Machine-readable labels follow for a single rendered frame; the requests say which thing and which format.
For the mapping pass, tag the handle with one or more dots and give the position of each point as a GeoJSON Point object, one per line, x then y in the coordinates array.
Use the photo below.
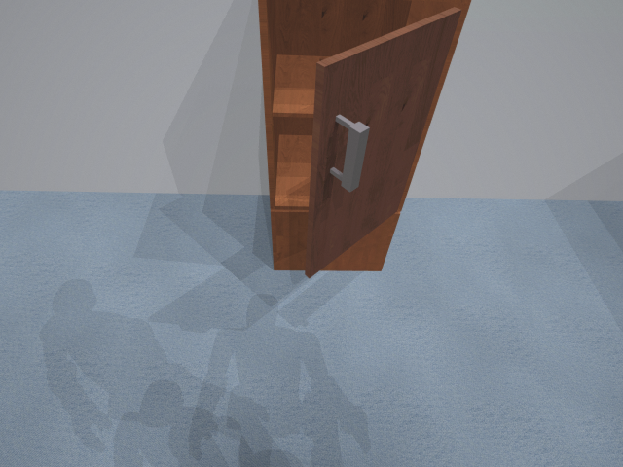
{"type": "Point", "coordinates": [355, 152]}

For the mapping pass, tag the cupboard door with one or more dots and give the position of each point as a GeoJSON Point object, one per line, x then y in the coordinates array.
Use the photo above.
{"type": "Point", "coordinates": [388, 84]}

